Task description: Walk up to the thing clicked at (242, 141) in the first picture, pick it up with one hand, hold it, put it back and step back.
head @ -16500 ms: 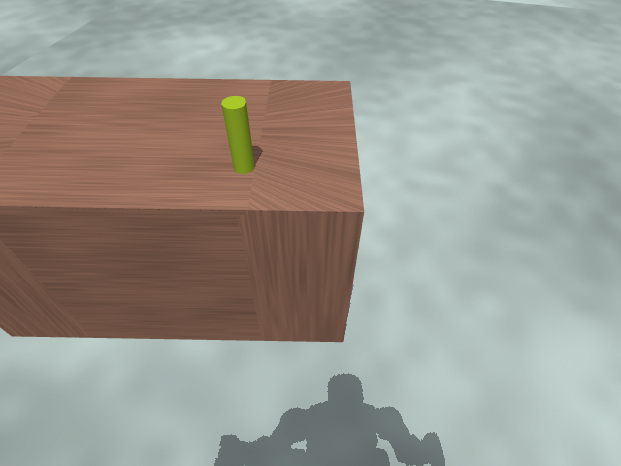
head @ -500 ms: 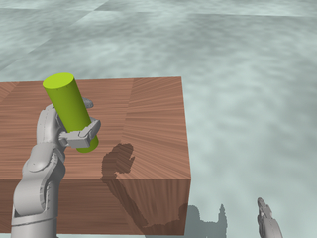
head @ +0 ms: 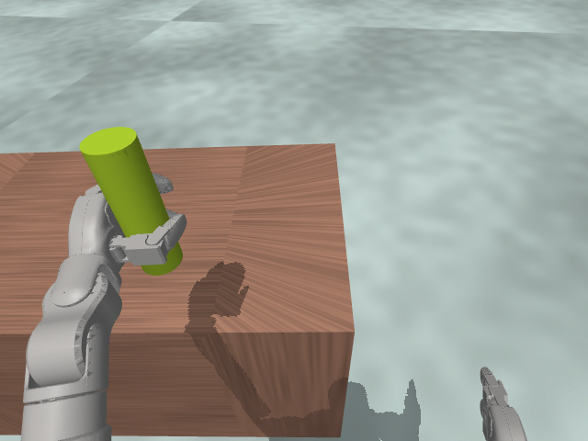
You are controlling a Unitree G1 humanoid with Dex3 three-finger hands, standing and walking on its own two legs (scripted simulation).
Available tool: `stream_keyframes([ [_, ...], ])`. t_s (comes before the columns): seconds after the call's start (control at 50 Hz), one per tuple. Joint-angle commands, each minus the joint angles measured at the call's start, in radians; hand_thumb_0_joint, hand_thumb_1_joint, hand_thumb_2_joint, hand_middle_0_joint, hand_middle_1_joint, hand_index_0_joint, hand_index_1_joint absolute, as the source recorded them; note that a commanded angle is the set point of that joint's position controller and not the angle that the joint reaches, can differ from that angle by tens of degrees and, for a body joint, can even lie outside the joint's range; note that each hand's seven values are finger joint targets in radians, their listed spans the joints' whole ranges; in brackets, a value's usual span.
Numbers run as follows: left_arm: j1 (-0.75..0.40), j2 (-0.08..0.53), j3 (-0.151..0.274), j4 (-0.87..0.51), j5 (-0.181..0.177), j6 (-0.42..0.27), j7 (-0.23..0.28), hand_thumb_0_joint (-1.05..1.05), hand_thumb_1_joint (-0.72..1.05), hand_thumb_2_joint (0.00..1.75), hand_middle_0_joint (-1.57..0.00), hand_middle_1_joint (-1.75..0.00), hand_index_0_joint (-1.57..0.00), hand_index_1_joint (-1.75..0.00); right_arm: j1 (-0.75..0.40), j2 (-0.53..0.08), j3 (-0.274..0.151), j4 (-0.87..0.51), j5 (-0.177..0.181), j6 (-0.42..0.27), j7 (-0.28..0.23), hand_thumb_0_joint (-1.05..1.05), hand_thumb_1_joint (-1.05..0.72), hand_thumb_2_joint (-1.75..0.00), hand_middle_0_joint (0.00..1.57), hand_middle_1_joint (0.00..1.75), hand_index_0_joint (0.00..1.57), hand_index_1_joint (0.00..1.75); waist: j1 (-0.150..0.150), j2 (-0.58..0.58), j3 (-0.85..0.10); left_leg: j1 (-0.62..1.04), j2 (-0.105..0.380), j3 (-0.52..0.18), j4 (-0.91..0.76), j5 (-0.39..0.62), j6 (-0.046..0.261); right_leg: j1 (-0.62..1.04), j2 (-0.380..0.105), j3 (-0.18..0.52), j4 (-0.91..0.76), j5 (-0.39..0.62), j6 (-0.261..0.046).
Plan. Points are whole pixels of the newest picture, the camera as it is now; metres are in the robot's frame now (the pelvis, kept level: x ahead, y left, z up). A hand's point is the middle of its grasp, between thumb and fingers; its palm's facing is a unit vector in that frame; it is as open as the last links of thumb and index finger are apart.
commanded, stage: hold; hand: left
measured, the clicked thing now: (139, 208) +0.33 +0.18 +0.21
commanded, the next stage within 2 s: crouch in 1.18 s
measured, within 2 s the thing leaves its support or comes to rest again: neither
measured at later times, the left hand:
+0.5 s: hand (156, 223) +0.33 +0.17 +0.18, palm faces +0.12 -0.99 +0.00, open 7.4 cm
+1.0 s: hand (159, 222) +0.34 +0.16 +0.18, palm faces +0.12 -0.99 +0.00, open 7.4 cm
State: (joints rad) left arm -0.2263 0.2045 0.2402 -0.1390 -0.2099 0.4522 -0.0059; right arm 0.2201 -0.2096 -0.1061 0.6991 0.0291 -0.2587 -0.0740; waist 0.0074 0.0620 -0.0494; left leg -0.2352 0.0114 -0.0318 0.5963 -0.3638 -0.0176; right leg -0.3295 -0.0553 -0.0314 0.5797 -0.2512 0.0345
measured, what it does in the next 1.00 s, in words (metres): stands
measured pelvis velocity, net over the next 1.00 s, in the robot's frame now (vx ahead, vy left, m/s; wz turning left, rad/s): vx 0.00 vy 0.00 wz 0.00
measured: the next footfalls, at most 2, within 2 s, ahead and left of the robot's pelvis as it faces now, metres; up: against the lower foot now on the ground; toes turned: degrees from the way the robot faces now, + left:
none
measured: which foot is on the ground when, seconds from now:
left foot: down 0.00-1.00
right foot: down 0.00-1.00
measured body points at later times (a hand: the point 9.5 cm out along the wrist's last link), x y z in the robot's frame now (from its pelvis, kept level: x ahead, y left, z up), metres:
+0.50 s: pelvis +0.00 +0.00 +0.00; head -0.01 -0.02 +0.45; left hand +0.32 +0.22 +0.19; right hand +0.17 -0.25 -0.08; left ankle -0.03 +0.13 -0.73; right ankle +0.03 -0.14 -0.73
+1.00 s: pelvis +0.00 +0.00 +0.00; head -0.01 -0.02 +0.45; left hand +0.32 +0.22 +0.18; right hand +0.17 -0.25 -0.08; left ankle -0.03 +0.13 -0.73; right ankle +0.03 -0.14 -0.73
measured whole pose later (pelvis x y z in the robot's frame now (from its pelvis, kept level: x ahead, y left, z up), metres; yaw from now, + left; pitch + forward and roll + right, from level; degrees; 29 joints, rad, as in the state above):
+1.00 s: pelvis +0.00 +0.00 +0.00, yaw +0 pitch +0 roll +0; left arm -0.22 0.19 0.23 -0.13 -0.21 0.46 -0.01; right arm 0.22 -0.21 -0.10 0.67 0.03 -0.24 -0.06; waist 0.01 0.07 -0.05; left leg -0.22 0.01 -0.03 0.57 -0.35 -0.02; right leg -0.31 -0.06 -0.03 0.56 -0.24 0.03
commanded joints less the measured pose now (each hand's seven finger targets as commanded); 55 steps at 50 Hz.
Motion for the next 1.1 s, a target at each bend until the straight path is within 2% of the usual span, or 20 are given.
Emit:
stream_keyframes([
  [0.0, -0.386, 0.145, 0.041, -0.299, -0.012, -0.107, -0.006, 0.00, 0.44, 1.29, -1.35, -1.45, -1.38, -1.45, -0.104, -0.103, -0.022, -0.176, -0.001, -0.062, -0.001, 0.00, 0.54, -0.05, 0.05, 0.05, 0.05, 0.05, 0.007, -0.036, -0.238, 0.022, -0.023, 0.023, -0.084, 0.318, 0.005, 0.138, 0.042, -0.051, -0.058, 0.210, -0.028],
  [0.16, -0.405, 0.179, 0.076, -0.307, -0.015, -0.102, 0.004, 0.00, 0.41, 1.29, -1.34, -1.45, -1.37, -1.44, -0.092, -0.141, -0.051, -0.180, -0.003, -0.061, 0.000, 0.00, 0.54, -0.05, 0.05, 0.05, 0.05, 0.05, -0.007, -0.041, -0.237, 0.021, -0.025, 0.026, -0.086, 0.293, 0.012, 0.143, 0.039, -0.046, -0.071, 0.204, -0.026],
  [0.18, -0.415, 0.153, 0.046, -0.316, -0.008, -0.101, 0.008, 0.00, 0.43, 1.29, -1.34, -1.45, -1.36, -1.44, -0.096, -0.117, -0.034, -0.164, -0.004, -0.061, 0.002, 0.00, 0.54, -0.05, 0.05, 0.05, 0.05, 0.05, -0.003, -0.036, -0.223, 0.012, -0.027, 0.026, -0.093, 0.267, 0.013, 0.141, 0.038, -0.046, -0.072, 0.184, -0.025],
  [0.22, -0.410, 0.191, 0.088, -0.297, -0.009, -0.105, 0.015, 0.00, 0.41, 1.29, -1.34, -1.45, -1.37, -1.44, -0.123, -0.143, -0.048, -0.192, -0.004, -0.064, -0.006, 0.00, 0.54, -0.05, 0.05, 0.05, 0.05, 0.05, -0.004, -0.048, -0.225, 0.014, -0.027, 0.027, -0.093, 0.274, 0.012, 0.140, 0.038, -0.044, -0.078, 0.189, -0.023],
  [0.26, -0.436, 0.160, 0.040, -0.331, -0.001, -0.112, 0.013, 0.00, 0.45, 1.30, -1.34, -1.45, -1.37, -1.45, -0.088, -0.113, -0.037, -0.144, -0.005, -0.061, -0.005, 0.00, 0.54, -0.05, 0.05, 0.05, 0.05, 0.05, -0.004, -0.027, -0.228, 0.018, -0.025, 0.023, -0.098, 0.262, 0.010, 0.131, 0.040, -0.046, -0.072, 0.174, -0.027],
  [0.38, -0.350, 0.132, 0.042, -0.231, -0.013, -0.094, 0.004, 0.00, 0.43, 1.31, -1.36, -1.47, -1.38, -1.46, -0.127, -0.132, -0.037, -0.190, -0.002, -0.060, 0.001, 0.00, 0.54, -0.05, 0.05, 0.05, 0.05, 0.05, 0.003, -0.060, -0.209, 0.008, -0.023, 0.024, -0.089, 0.328, 0.007, 0.144, 0.041, -0.051, -0.065, 0.227, -0.029],
  [0.42, -0.409, 0.144, 0.031, -0.296, -0.010, -0.100, -0.002, 0.00, 0.45, 1.32, -1.36, -1.47, -1.39, -1.47, -0.077, -0.109, -0.029, -0.156, -0.002, -0.052, 0.006, 0.00, 0.54, -0.05, 0.05, 0.05, 0.05, 0.05, -0.008, -0.026, -0.228, 0.022, -0.022, 0.023, -0.097, 0.298, 0.007, 0.137, 0.042, -0.051, -0.070, 0.202, -0.031],
  [0.5, -0.399, 0.171, 0.075, -0.294, -0.017, -0.101, 0.008, 0.00, 0.44, 1.32, -1.35, -1.47, -1.37, -1.46, -0.108, -0.138, -0.050, -0.185, 0.001, -0.053, 0.004, 0.00, 0.54, -0.05, 0.05, 0.05, 0.05, 0.05, 0.002, -0.061, -0.221, 0.010, -0.026, 0.026, -0.101, 0.258, 0.015, 0.147, 0.039, -0.049, -0.082, 0.174, -0.025],
  [0.54, -0.416, 0.149, 0.042, -0.305, -0.004, -0.103, 0.012, 0.00, 0.43, 1.31, -1.34, -1.45, -1.36, -1.45, -0.082, -0.121, -0.040, -0.159, -0.002, -0.052, 0.007, 0.00, 0.54, -0.05, 0.05, 0.05, 0.05, 0.05, -0.002, -0.035, -0.228, 0.021, -0.023, 0.025, -0.104, 0.268, 0.010, 0.135, 0.041, -0.048, -0.075, 0.178, -0.029],
  [0.66, -0.391, 0.168, 0.061, -0.320, -0.004, -0.115, 0.018, 0.00, 0.44, 1.31, -1.33, -1.45, -1.36, -1.44, -0.121, -0.134, -0.040, -0.229, -0.003, -0.054, 0.003, 0.00, 0.54, -0.05, 0.05, 0.05, 0.05, 0.05, 0.004, -0.032, -0.262, 0.036, -0.017, 0.020, -0.088, 0.370, -0.003, 0.170, 0.043, -0.052, -0.061, 0.247, -0.033],
  [0.72, -0.404, 0.142, 0.028, -0.345, -0.008, -0.110, 0.011, 0.00, 0.45, 1.31, -1.34, -1.46, -1.37, -1.45, -0.094, -0.092, -0.022, -0.144, -0.003, -0.044, 0.009, 0.00, 0.54, -0.05, 0.05, 0.05, 0.05, 0.05, 0.009, 0.001, -0.225, 0.027, -0.021, 0.022, -0.094, 0.336, -0.001, 0.149, 0.042, -0.053, -0.066, 0.220, -0.034],
  [0.76, -0.395, 0.167, 0.061, -0.297, -0.012, -0.099, 0.008, 0.00, 0.48, 1.33, -1.36, -1.48, -1.39, -1.47, -0.121, -0.145, -0.050, -0.208, -0.007, -0.052, 0.000, 0.00, 0.54, -0.05, 0.05, 0.05, 0.05, 0.05, -0.006, -0.061, -0.253, 0.032, -0.022, 0.023, -0.091, 0.336, 0.009, 0.172, 0.039, -0.050, -0.074, 0.239, -0.026],
  [0.8, -0.428, 0.150, 0.039, -0.280, -0.007, -0.091, 0.007, 0.00, 0.47, 1.34, -1.36, -1.48, -1.39, -1.47, -0.091, -0.100, -0.019, -0.155, -0.006, -0.045, 0.005, 0.00, 0.55, -0.05, 0.05, 0.05, 0.05, 0.05, -0.009, -0.042, -0.200, 0.017, -0.026, 0.027, -0.101, 0.285, 0.012, 0.143, 0.037, -0.047, -0.082, 0.201, -0.026],
  [0.82, -0.408, 0.167, 0.069, -0.252, -0.011, -0.088, 0.009, 0.00, 0.45, 1.34, -1.35, -1.49, -1.38, -1.48, -0.102, -0.110, -0.025, -0.154, -0.004, -0.043, 0.005, 0.00, 0.55, -0.05, 0.05, 0.05, 0.05, 0.05, 0.006, -0.045, -0.202, 0.015, -0.024, 0.025, -0.102, 0.295, 0.010, 0.145, 0.039, -0.050, -0.081, 0.203, -0.028],
  [0.84, -0.401, 0.161, 0.062, -0.241, -0.013, -0.089, 0.008, 0.00, 0.47, 1.34, -1.35, -1.48, -1.38, -1.47, -0.117, -0.138, -0.049, -0.177, -0.004, -0.048, 0.000, 0.00, 0.55, -0.05, 0.05, 0.05, 0.05, 0.05, -0.009, -0.065, -0.203, 0.018, -0.024, 0.026, -0.106, 0.284, 0.011, 0.141, 0.039, -0.049, -0.084, 0.197, -0.024],
  [0.92, -0.390, 0.134, 0.029, -0.289, -0.018, -0.095, -0.006, 0.00, 0.49, 1.34, -1.35, -1.47, -1.38, -1.46, -0.059, -0.111, -0.033, -0.151, 0.001, -0.040, 0.011, 0.00, 0.55, -0.05, 0.05, 0.05, 0.05, 0.05, -0.001, -0.053, -0.232, 0.022, -0.028, 0.029, -0.106, 0.274, 0.016, 0.154, 0.037, -0.051, -0.082, 0.191, -0.026],
  [0.94, -0.397, 0.179, 0.081, -0.270, -0.021, -0.098, -0.001, 0.00, 0.49, 1.34, -1.35, -1.48, -1.38, -1.47, -0.098, -0.139, -0.043, -0.221, 0.003, -0.047, 0.008, 0.00, 0.55, -0.05, 0.05, 0.05, 0.05, 0.05, -0.002, -0.069, -0.231, 0.026, -0.027, 0.031, -0.101, 0.295, 0.016, 0.155, 0.037, -0.050, -0.084, 0.211, -0.023],
  [0.98, -0.391, 0.144, 0.036, -0.278, -0.008, -0.103, 0.001, 0.00, 0.50, 1.33, -1.34, -1.47, -1.37, -1.45, -0.064, -0.118, -0.031, -0.192, 0.000, -0.040, 0.015, 0.00, 0.55, -0.05, 0.05, 0.05, 0.05, 0.05, -0.012, -0.031, -0.232, 0.042, -0.020, 0.027, -0.099, 0.346, 0.004, 0.143, 0.042, -0.051, -0.068, 0.240, -0.032],
  [1.06, -0.424, 0.175, 0.060, -0.354, -0.007, -0.127, 0.012, 0.00, 0.48, 1.32, -1.34, -1.46, -1.36, -1.45, -0.072, -0.123, -0.042, -0.187, -0.002, -0.038, 0.011, 0.00, 0.54, -0.05, 0.05, 0.05, 0.05, 0.05, 0.000, -0.026, -0.244, 0.035, -0.025, 0.026, -0.104, 0.281, 0.010, 0.153, 0.040, -0.048, -0.078, 0.192, -0.029],
  [1.08, -0.390, 0.162, 0.056, -0.339, -0.008, -0.129, 0.010, 0.00, 0.47, 1.32, -1.34, -1.47, -1.37, -1.46, -0.063, -0.092, -0.014, -0.198, -0.003, -0.039, 0.012, 0.00, 0.54, -0.05, 0.05, 0.05, 0.05, 0.05, 0.003, -0.040, -0.256, 0.033, -0.028, 0.028, -0.099, 0.289, 0.015, 0.177, 0.035, -0.047, -0.081, 0.202, -0.026],
])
